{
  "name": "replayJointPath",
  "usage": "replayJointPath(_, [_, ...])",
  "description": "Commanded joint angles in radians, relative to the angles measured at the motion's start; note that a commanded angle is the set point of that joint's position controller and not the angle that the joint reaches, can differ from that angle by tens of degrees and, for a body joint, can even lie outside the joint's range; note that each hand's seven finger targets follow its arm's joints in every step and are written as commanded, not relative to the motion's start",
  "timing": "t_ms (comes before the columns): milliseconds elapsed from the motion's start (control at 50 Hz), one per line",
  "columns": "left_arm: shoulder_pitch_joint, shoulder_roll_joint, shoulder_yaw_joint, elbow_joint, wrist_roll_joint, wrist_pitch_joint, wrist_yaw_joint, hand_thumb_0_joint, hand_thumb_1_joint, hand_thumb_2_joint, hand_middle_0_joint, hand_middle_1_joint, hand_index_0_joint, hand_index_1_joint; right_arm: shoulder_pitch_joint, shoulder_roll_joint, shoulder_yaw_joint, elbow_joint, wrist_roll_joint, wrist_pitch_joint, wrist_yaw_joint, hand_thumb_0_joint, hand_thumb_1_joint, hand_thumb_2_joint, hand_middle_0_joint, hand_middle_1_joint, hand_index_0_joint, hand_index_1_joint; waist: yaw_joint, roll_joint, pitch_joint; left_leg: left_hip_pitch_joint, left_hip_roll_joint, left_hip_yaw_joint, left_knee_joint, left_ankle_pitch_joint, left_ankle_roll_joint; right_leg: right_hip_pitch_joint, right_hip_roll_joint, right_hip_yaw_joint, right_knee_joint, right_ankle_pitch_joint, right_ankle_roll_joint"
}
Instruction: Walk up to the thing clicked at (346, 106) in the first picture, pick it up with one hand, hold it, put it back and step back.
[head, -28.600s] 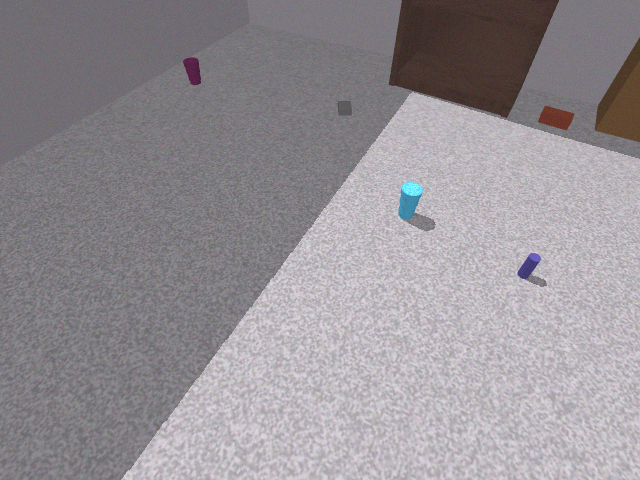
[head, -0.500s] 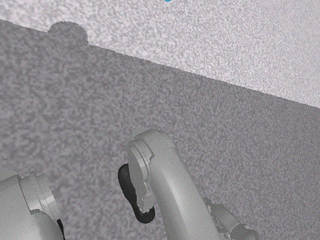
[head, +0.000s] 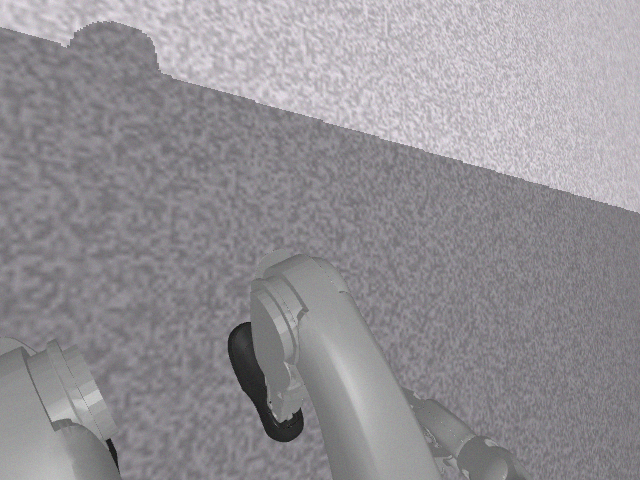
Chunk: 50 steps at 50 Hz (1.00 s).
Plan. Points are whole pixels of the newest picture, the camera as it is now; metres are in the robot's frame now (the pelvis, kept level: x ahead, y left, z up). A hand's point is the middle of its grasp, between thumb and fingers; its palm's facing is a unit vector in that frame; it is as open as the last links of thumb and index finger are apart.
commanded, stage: rest palm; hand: left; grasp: from above
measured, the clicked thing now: out of the picture +0.45 +0.39 -0.29
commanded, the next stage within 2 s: close in 0.98 s
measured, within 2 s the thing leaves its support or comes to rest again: neither
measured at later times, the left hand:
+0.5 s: hand out of the picture +0.44 +0.37 -0.26, palm faces -0.41 -0.17 -0.89, open 14.2 cm
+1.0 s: hand out of the picture +0.43 +0.37 -0.26, palm faces -0.43 -0.18 -0.89, open 14.1 cm
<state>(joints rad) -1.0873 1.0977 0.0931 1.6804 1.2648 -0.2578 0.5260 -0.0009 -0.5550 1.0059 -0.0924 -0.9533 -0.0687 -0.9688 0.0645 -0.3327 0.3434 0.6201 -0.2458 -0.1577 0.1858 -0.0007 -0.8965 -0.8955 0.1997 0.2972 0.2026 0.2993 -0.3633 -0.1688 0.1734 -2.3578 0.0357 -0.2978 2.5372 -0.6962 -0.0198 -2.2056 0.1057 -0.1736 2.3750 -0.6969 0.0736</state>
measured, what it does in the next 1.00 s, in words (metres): stands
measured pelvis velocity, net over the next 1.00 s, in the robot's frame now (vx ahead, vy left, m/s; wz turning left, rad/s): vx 0.00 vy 0.00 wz -0.02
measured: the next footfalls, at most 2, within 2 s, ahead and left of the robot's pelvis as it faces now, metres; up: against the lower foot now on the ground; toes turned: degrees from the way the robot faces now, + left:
none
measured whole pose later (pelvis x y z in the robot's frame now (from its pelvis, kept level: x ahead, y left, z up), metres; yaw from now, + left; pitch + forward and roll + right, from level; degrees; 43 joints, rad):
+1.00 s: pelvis +0.00 +0.00 +0.00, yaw -1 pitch +26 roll -16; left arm -1.08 1.15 0.09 1.70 1.27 -0.28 0.56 0.00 -0.49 0.96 -0.09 -0.99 -0.08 -0.99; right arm 0.03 -0.35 0.38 0.60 -0.27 -0.18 0.19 0.00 -0.90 -0.90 0.20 0.30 0.20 0.30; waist -0.37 -0.20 0.22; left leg -2.34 0.04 -0.32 2.55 -0.70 -0.01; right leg -2.18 0.11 -0.19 2.36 -0.68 0.08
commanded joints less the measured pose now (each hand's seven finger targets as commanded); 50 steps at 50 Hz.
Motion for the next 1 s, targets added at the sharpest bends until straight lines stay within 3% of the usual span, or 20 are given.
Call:
replayJointPath(0, [-0.219,0.234,0.003,-0.078,-0.013,-0.009,0.050,0.000,-0.576,1.008,-0.066,-0.957,-0.045,-0.977,0.180,-0.325,-0.093,0.022,-0.004,-0.001,-0.012,0.000,-0.893,-0.900,0.200,0.300,0.199,0.300,-0.040,0.558,-0.627,0.531,0.041,0.110,-0.244,0.227,0.027,0.316,0.027,-0.118,-0.205,0.289,-0.087])
replayJointPath(60, [-0.256,0.262,0.012,-0.115,-0.012,-0.011,0.058,0.000,-0.550,0.982,-0.069,-0.974,-0.057,-0.984,0.171,-0.331,-0.092,0.018,-0.007,-0.005,-0.012,0.000,-0.893,-0.900,0.199,0.300,0.199,0.300,-0.033,0.601,-0.658,0.565,0.041,0.109,-0.242,0.248,0.022,0.317,0.021,-0.120,-0.195,0.303,-0.088])
replayJointPath(100, [-0.217,0.237,-0.003,-0.059,-0.005,-0.009,0.067,0.000,-0.561,0.992,-0.067,-0.966,-0.051,-0.981,0.166,-0.330,-0.088,0.018,-0.009,-0.005,-0.011,0.000,-0.895,-0.901,0.199,0.300,0.199,0.300,-0.045,0.571,-0.622,0.538,0.044,0.109,-0.242,0.237,0.025,0.324,0.026,-0.119,-0.198,0.302,-0.087])
replayJointPath(280, [-0.230,0.247,-0.011,-0.043,0.000,-0.002,0.086,0.000,-0.542,0.979,-0.065,-0.981,-0.055,-0.989,0.162,-0.344,-0.077,0.009,-0.019,-0.017,-0.014,0.000,-0.893,-0.900,0.199,0.300,0.199,0.300,-0.067,0.559,-0.577,0.520,0.044,0.104,-0.248,0.193,0.023,0.317,0.026,-0.122,-0.206,0.274,-0.083])
replayJointPath(400, [-0.238,0.294,0.007,-0.083,-0.010,0.005,0.087,0.000,-0.535,0.971,-0.080,-0.968,-0.068,-0.979,0.154,-0.354,-0.074,0.000,-0.012,-0.034,-0.011,0.000,-0.896,-0.902,0.199,0.300,0.199,0.300,-0.049,0.580,-0.628,0.550,0.047,0.101,-0.240,0.221,0.021,0.335,0.027,-0.121,-0.202,0.294,-0.083])
replayJointPath(500, [-0.214,0.290,0.009,-0.066,-0.019,0.019,0.077,0.000,-0.537,0.972,-0.072,-0.968,-0.060,-0.978,0.155,-0.352,-0.070,0.003,-0.016,-0.033,-0.007,0.000,-0.895,-0.901,0.199,0.300,0.199,0.300,-0.050,0.587,-0.615,0.543,0.051,0.100,-0.239,0.242,0.021,0.343,0.030,-0.122,-0.203,0.307,-0.083])
replayJointPath(520, [-0.237,0.298,0.013,-0.106,-0.022,0.018,0.074,0.000,-0.535,0.968,-0.069,-0.977,-0.059,-0.984,0.157,-0.351,-0.070,0.001,-0.013,-0.033,-0.007,0.000,-0.895,-0.901,0.199,0.300,0.199,0.300,-0.038,0.607,-0.628,0.560,0.049,0.101,-0.241,0.257,0.018,0.335,0.027,-0.122,-0.198,0.318,-0.084])
replayJointPath(620, [-0.228,0.274,0.001,-0.101,-0.029,0.017,0.045,0.000,-0.521,0.957,-0.070,-0.979,-0.064,-0.983,0.157,-0.357,-0.076,0.005,-0.012,-0.032,0.000,0.000,-0.895,-0.901,0.199,0.300,0.199,0.300,-0.051,0.619,-0.598,0.564,0.050,0.080,-0.257,0.233,0.010,0.289,0.021,-0.135,-0.181,0.286,-0.089])
replayJointPath(640, [-0.181,0.286,0.015,-0.030,-0.028,0.021,0.046,0.000,-0.540,0.973,-0.068,-0.978,-0.056,-0.988,0.154,-0.360,-0.075,0.006,-0.013,-0.026,-0.003,0.000,-0.895,-0.902,0.199,0.300,0.199,0.300,-0.055,0.582,-0.585,0.548,0.052,0.079,-0.261,0.207,0.015,0.306,0.025,-0.134,-0.194,0.266,-0.088])
replayJointPath(660, [-0.229,0.280,0.002,-0.115,-0.032,0.006,0.045,0.000,-0.522,0.960,-0.071,-0.980,-0.065,-0.985,0.152,-0.359,-0.074,0.002,-0.011,-0.023,-0.004,0.000,-0.892,-0.901,0.199,0.300,0.199,0.300,-0.049,0.589,-0.610,0.553,0.052,0.080,-0.254,0.229,0.016,0.310,0.027,-0.135,-0.194,0.287,-0.085])
replayJointPath(680, [-0.186,0.293,0.023,-0.044,-0.033,0.008,0.049,0.000,-0.516,0.958,-0.075,-0.977,-0.068,-0.982,0.153,-0.357,-0.073,0.005,-0.011,-0.023,-0.006,0.000,-0.893,-0.901,0.199,0.300,0.199,0.300,-0.047,0.575,-0.597,0.548,0.051,0.081,-0.252,0.219,0.017,0.314,0.024,-0.133,-0.196,0.281,-0.085])
replayJointPath(700, [-0.209,0.272,-0.002,-0.090,-0.034,-0.002,0.044,0.000,-0.505,0.952,-0.076,-0.987,-0.073,-0.988,0.148,-0.354,-0.069,0.000,-0.012,-0.023,-0.004,0.000,-0.892,-0.900,0.199,0.300,0.199,0.300,-0.049,0.575,-0.591,0.539,0.051,0.086,-0.247,0.229,0.020,0.316,0.027,-0.131,-0.199,0.292,-0.083])
replayJointPath(780, [-0.193,0.287,0.006,-0.081,-0.032,-0.017,0.046,0.000,-0.513,0.955,-0.069,-0.989,-0.065,-0.990,0.155,-0.353,-0.069,0.009,-0.013,-0.023,-0.005,0.000,-0.893,-0.900,0.199,0.300,0.199,0.300,-0.046,0.549,-0.602,0.532,0.050,0.095,-0.228,0.242,0.026,0.342,0.029,-0.126,-0.208,0.306,-0.078])
replayJointPath(820, [-0.210,0.283,0.005,-0.087,-0.029,-0.021,0.051,0.000,-0.510,0.957,-0.072,-0.983,-0.066,-0.986,0.170,-0.354,-0.065,0.015,-0.015,-0.023,-0.004,0.000,-0.892,-0.900,0.199,0.300,0.199,0.300,-0.060,0.556,-0.608,0.539,0.050,0.094,-0.227,0.261,0.026,0.354,0.028,-0.127,-0.207,0.323,-0.076])
replayJointPath(920, [-0.224,0.318,0.019,-0.111,-0.017,-0.030,0.070,0.000,-0.500,0.953,-0.075,-0.987,-0.071,-0.989,0.148,-0.356,-0.064,0.004,-0.020,-0.021,-0.010,0.000,-0.892,-0.901,0.199,0.300,0.199,0.300,-0.042,0.587,-0.617,0.557,0.053,0.091,-0.244,0.238,0.019,0.344,0.028,-0.133,-0.202,0.300,-0.083])
replayJointPath(980, [-0.211,0.302,0.022,-0.092,-0.019,-0.023,0.084,0.000,-0.485,0.938,-0.075,-0.990,-0.075,-0.987,0.144,-0.352,-0.060,0.000,-0.028,-0.017,-0.009,0.000,-0.891,-0.900,0.199,0.300,0.199,0.300,-0.049,0.589,-0.631,0.555,0.054,0.095,-0.238,0.256,0.020,0.364,0.032,-0.132,-0.206,0.317,-0.081])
